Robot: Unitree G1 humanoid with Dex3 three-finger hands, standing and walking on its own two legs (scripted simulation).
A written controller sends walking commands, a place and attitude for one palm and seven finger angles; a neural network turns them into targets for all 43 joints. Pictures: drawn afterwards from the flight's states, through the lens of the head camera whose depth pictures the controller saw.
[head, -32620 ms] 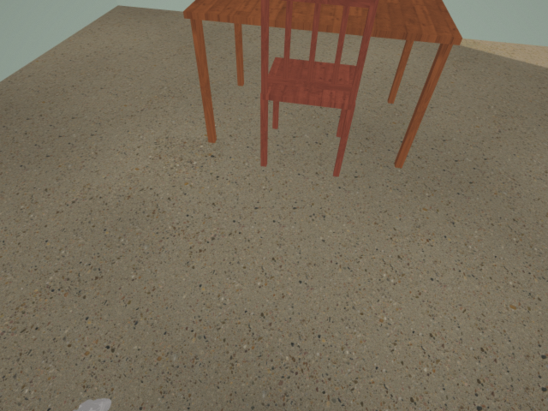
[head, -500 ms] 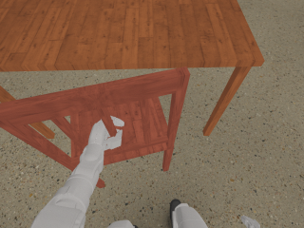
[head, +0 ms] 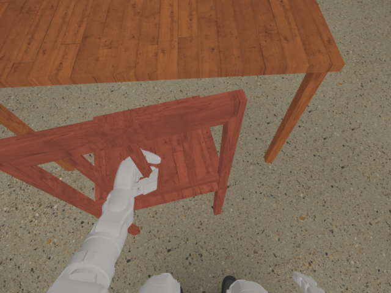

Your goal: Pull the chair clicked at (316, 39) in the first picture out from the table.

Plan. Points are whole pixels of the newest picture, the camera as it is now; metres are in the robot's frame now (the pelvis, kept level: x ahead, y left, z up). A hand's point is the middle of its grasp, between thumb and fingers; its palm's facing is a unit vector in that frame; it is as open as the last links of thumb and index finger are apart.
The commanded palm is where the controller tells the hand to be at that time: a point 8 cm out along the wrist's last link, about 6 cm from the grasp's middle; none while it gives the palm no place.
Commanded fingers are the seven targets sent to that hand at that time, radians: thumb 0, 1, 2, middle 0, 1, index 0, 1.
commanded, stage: stop walking, hand still on the chair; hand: left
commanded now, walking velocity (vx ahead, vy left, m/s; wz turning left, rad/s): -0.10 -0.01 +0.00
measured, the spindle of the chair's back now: (146, 170) +0.37 +0.14 -0.08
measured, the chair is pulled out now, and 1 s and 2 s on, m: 0.17 0.21 0.21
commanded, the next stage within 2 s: open the thumb and straighten the fingers in 0.72 s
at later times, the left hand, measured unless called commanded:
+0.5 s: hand (152, 191) +0.31 +0.12 -0.07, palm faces -0.02 -0.99 -0.16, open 5.2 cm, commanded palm +0.30 +0.17 -0.05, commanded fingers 0.00 0.90 0.90 -0.50 -1.45 -0.50 -1.45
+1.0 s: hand (147, 195) +0.30 +0.13 -0.06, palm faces -0.02 -0.99 -0.14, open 6.4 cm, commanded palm +0.28 +0.17 -0.04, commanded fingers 0.00 -0.31 0.32 -0.50 -1.45 -0.50 -1.45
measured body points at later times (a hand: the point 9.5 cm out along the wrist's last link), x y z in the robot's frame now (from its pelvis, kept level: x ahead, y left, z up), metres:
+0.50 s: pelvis -0.01 +0.00 +0.00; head +0.06 -0.01 +0.44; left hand +0.31 +0.17 -0.05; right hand +0.11 -0.26 -0.12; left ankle -0.04 +0.13 -0.74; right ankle +0.00 -0.11 -0.74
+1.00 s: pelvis -0.01 +0.01 -0.01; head +0.04 +0.01 +0.44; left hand +0.30 +0.18 -0.05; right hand +0.10 -0.25 -0.12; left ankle -0.04 +0.13 -0.74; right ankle +0.00 -0.11 -0.74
